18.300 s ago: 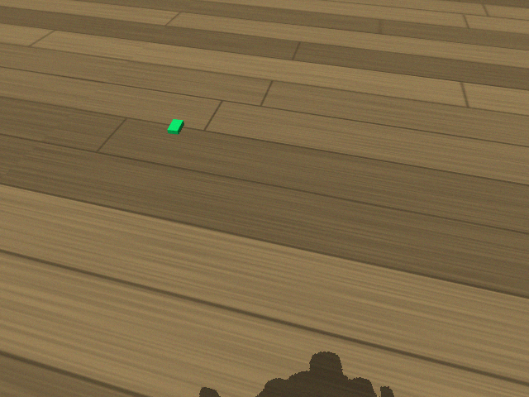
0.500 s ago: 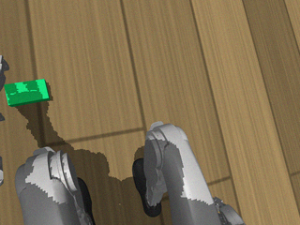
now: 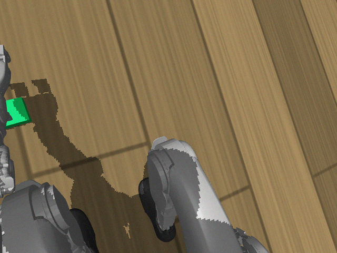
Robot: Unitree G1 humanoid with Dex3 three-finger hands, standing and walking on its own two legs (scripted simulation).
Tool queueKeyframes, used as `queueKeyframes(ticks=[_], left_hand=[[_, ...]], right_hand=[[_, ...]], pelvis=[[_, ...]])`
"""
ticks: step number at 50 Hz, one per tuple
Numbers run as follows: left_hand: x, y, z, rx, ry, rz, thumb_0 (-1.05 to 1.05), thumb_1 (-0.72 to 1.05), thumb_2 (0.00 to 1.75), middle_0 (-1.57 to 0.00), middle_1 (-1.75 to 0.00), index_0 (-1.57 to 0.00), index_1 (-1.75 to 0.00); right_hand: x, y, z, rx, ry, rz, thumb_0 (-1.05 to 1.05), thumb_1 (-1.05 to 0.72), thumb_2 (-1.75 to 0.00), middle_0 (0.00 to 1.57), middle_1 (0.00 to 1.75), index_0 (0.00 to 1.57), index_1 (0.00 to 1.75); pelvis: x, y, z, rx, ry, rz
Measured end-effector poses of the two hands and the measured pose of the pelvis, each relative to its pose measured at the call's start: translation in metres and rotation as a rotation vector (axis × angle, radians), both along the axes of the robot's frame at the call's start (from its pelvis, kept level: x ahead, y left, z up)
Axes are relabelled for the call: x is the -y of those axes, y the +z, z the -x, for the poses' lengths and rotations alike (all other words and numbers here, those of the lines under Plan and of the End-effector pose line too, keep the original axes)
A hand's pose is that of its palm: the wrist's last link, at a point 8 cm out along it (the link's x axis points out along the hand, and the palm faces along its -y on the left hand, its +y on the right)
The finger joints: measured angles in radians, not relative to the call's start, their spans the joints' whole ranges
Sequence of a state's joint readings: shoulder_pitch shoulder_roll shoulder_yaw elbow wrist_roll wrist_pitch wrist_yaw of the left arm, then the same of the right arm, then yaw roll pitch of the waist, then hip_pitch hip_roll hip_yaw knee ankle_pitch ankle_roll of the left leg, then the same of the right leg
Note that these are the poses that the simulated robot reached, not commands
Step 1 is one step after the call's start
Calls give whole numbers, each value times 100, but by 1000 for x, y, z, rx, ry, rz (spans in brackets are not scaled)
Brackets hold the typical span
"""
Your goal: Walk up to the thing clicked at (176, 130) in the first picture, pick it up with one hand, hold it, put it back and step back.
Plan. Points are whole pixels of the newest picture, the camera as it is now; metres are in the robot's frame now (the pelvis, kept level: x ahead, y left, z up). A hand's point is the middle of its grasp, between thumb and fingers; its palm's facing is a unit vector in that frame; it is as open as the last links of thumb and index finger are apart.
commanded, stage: approach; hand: left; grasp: from above
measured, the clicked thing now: (3, 115) +0.49 +0.27 -0.31
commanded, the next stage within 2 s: rest palm in 0.20 s
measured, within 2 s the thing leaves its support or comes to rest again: neither
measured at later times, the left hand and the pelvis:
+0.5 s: hand out of the picture +0.48 +0.27 -0.20, palm faces -0.43 -0.07 -0.90, open 14.0 cm; pelvis +0.00 +0.00 +0.00, yaw +0 degrees
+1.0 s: hand out of the picture +0.48 +0.27 -0.26, palm faces -0.48 -0.11 -0.87, open 14.0 cm; pelvis +0.00 +0.00 -0.02, yaw -3 degrees
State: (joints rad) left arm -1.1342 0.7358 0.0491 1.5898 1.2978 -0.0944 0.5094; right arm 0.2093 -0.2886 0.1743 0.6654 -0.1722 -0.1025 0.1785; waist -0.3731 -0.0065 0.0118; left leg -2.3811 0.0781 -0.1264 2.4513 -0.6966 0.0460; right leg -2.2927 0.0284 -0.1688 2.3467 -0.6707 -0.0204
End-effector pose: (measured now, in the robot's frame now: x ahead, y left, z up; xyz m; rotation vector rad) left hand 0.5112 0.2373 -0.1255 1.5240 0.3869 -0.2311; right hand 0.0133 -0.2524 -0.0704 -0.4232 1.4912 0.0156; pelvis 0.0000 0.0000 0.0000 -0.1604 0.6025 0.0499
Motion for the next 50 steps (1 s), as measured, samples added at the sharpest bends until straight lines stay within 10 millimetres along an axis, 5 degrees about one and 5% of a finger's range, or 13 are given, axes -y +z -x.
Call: queueKeyframes(ticks=[13, 20, 27, 36, 50], left_hand=[[-60, -19, 48, -192, 140, 8, 0, -50, 96, -8, -105, -10, -103], [-45, -15, 35, -71, -56, 50, 0, -49, 95, -8, -106, -10, -104], [-27, -24, 26, -64, -32, 35, 0, -50, 97, -7, -101, -8, -100], [-16, -55, 27, -95, 30, 46, 0, -46, 94, -9, -99, -10, -98], [-36, -79, 22, -117, 82, 37, 0, -47, 95, -10, -95, -10, -95]], right_hand=[[6, -15, -15, 9, 55, -14, 0, -91, -89, 20, 30, 20, 30], [14, -8, -33, -19, 106, 50, 0, -91, -89, 20, 30, 20, 30], [9, 2, -48, 56, 119, 56, 0, -91, -89, 20, 30, 20, 30], [-2, 0, -17, 3, 124, -6, 0, -90, -89, 20, 30, 20, 30], [-12, 2, 13, -102, 114, -45, 0, -90, -89, 20, 30, 20, 30]], pelvis=[[4, -4, 7, 40, 10, -15], [1, -6, 0, 34, 20, 2], [-3, -3, -2, 24, 10, 22], [-1, -9, 3, 43, -2, 14], [-2, -16, -3, 61, -21, 37]])
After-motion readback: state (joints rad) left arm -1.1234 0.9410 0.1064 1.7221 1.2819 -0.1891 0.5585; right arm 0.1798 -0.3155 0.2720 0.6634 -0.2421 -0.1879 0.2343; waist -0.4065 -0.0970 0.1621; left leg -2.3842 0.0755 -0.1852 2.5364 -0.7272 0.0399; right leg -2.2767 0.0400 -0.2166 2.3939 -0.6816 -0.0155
